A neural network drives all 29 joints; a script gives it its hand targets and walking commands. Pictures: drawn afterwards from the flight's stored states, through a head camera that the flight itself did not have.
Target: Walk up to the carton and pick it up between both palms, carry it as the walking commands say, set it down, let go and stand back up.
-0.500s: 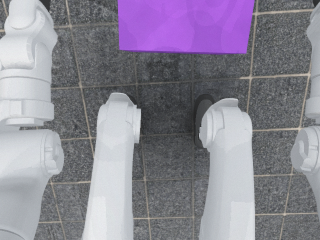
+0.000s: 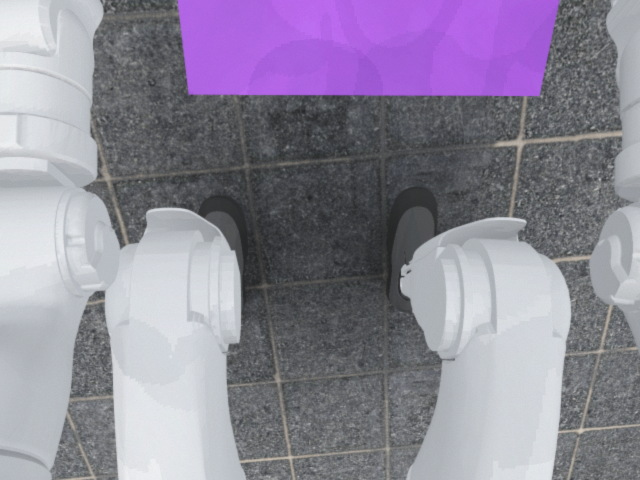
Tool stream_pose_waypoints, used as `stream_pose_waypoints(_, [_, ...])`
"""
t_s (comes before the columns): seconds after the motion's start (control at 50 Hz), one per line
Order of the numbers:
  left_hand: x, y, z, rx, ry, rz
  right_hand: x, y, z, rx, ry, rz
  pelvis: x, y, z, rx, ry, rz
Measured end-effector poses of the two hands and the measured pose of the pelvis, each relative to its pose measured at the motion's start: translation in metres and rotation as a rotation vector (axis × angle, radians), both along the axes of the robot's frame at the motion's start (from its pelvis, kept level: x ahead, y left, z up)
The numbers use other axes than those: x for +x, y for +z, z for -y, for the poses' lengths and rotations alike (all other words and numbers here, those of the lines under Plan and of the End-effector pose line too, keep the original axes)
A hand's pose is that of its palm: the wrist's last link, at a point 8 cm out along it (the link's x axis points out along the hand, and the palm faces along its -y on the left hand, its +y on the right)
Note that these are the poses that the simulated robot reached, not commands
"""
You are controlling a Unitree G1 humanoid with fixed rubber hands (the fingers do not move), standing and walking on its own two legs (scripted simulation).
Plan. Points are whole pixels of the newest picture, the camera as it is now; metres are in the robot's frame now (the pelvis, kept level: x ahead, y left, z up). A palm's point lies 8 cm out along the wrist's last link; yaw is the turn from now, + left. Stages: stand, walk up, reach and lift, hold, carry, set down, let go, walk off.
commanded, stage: reach and lift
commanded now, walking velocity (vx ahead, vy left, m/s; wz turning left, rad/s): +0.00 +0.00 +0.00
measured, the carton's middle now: out of the picture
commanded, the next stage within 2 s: none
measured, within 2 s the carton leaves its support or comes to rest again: leaves its support in 1.96 s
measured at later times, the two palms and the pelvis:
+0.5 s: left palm out of the picture +0.54 +0.22 -0.20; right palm out of the picture +0.52 -0.25 -0.21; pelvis +0.01 -0.01 -0.04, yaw +2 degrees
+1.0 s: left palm out of the picture +0.56 +0.18 -0.22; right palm out of the picture +0.55 -0.21 -0.22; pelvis +0.02 +0.00 -0.03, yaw +1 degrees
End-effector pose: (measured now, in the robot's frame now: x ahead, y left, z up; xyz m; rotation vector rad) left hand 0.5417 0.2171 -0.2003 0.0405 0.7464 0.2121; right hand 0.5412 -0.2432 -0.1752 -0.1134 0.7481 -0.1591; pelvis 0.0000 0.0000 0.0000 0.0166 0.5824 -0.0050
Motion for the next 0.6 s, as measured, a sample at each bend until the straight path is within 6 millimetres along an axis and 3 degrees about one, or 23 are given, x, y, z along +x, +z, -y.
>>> stream_pose_waypoints(0.12, [0.000,-0.025,-0.008,0.017,-0.036,-0.017,0.027,-0.038,-0.024,0.055,0.011,0.019,0.025,-0.013,0.001,-0.006,0.018,-0.028])
stream_pose_waypoints(0.2, [-0.003,-0.031,-0.011,0.040,-0.081,-0.022,0.036,-0.043,-0.018,0.032,0.021,0.066,0.034,-0.022,0.001,0.000,0.024,-0.018])
stream_pose_waypoints(0.3, [-0.006,-0.029,-0.018,0.049,-0.054,-0.019,0.017,-0.044,0.000,0.002,-0.009,0.055,0.034,-0.031,0.005,0.005,0.033,0.020])
stream_pose_waypoints(0.44, [-0.002,-0.009,-0.001,0.013,-0.080,0.040,-0.022,-0.043,0.004,0.020,-0.009,-0.005,0.015,-0.039,0.008,0.002,0.033,0.074])
stream_pose_waypoints(0.52, [-0.005,0.000,0.003,-0.006,-0.046,0.027,-0.022,-0.030,0.002,0.019,-0.008,0.019,0.003,-0.040,0.007,-0.006,0.037,0.096])
stream_pose_waypoints(0.6, [-0.011,-0.004,0.011,-0.029,-0.030,-0.027,-0.009,-0.019,-0.005,0.032,-0.014,0.034,-0.005,-0.037,0.006,-0.005,0.041,0.089])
